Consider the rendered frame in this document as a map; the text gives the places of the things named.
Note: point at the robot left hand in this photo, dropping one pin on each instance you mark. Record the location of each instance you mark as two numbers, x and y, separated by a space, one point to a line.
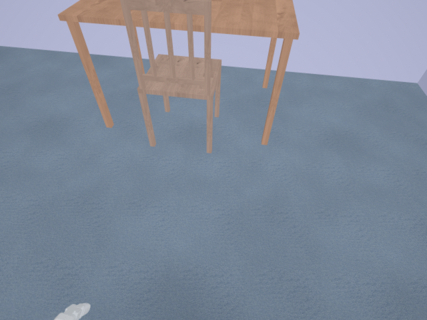
74 312

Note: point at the chair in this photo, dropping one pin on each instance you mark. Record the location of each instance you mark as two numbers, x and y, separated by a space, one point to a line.
172 75

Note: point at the table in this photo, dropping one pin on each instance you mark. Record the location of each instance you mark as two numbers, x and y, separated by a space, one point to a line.
260 18

